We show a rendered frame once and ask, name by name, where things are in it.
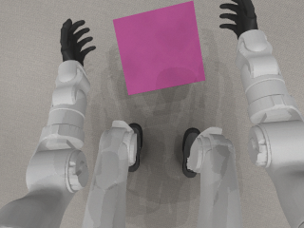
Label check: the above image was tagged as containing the robot left hand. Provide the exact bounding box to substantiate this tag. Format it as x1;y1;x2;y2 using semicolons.
60;18;96;66

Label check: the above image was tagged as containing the right robot shin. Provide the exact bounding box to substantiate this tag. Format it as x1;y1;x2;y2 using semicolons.
186;126;236;173

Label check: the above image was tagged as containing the robot right upper arm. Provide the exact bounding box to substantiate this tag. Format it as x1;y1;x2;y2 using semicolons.
247;120;304;228

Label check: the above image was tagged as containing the carton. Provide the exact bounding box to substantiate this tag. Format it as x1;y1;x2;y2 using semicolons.
113;0;205;95

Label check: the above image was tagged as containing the robot right hand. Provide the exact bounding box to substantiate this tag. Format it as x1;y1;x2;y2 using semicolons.
219;0;258;39

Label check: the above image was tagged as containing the right robot forearm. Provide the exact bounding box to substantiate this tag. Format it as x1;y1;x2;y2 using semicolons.
235;29;304;124

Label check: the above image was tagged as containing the right robot thigh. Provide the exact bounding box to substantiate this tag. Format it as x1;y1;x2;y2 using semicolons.
192;133;243;228

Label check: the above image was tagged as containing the robot left upper arm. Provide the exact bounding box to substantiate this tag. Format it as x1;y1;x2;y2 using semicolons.
0;148;89;228

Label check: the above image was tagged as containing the left robot forearm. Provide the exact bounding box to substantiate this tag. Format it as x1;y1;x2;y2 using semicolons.
26;60;91;189

